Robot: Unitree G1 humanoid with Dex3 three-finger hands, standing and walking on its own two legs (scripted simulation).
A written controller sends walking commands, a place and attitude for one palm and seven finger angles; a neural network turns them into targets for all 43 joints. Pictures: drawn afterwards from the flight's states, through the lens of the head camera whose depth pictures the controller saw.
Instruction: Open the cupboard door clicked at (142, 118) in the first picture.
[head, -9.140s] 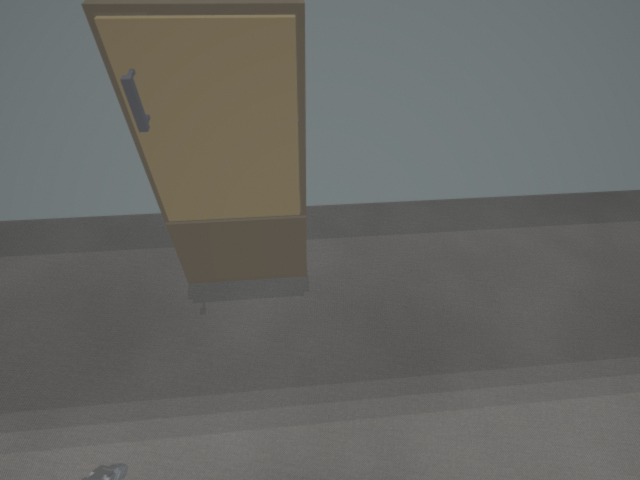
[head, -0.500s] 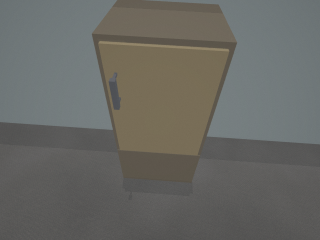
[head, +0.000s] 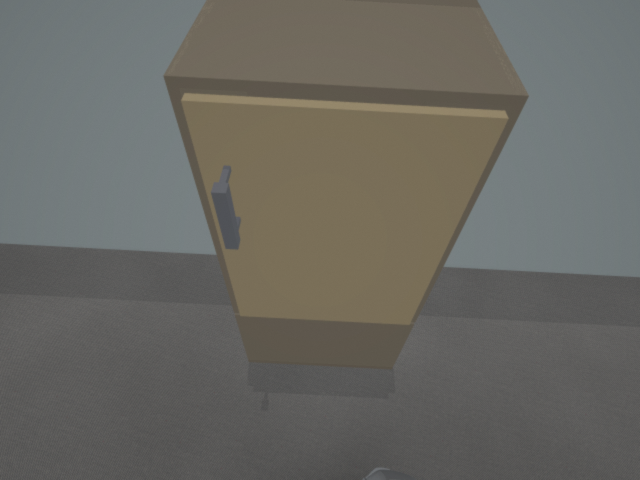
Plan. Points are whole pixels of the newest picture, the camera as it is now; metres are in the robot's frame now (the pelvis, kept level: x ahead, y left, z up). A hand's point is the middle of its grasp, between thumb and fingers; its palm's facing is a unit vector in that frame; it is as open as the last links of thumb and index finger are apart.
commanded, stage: come to a stop and stand still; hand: left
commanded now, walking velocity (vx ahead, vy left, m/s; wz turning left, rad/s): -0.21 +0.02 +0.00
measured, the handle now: (229, 208) +0.49 +0.16 +0.02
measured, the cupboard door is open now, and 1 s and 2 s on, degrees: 0 0 0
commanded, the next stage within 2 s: look again from close up in 1.42 s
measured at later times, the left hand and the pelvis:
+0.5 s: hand out of the picture +0.05 +0.26 -0.17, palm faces +0.04 -0.97 -0.24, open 7.3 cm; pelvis -0.03 +0.07 -0.01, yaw -2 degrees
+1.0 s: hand out of the picture -0.09 +0.27 -0.17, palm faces +0.03 -0.98 -0.18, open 7.4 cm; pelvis -0.09 +0.10 +0.00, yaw -1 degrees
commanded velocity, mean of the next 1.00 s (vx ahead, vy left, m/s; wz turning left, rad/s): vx -0.02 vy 0.02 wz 0.00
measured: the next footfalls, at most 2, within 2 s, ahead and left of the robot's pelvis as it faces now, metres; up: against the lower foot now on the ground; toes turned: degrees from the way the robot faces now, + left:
right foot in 0.02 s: +0.12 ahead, -0.10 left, +0.00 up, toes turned -6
left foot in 0.34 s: -0.01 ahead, +0.17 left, +0.00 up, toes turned -1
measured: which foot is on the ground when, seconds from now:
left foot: down 0.00-0.04, up 0.06-0.32, down 0.34-1.00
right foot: up 0.00-0.00, down 0.02-0.38, up 0.40-0.60, down 0.62-1.00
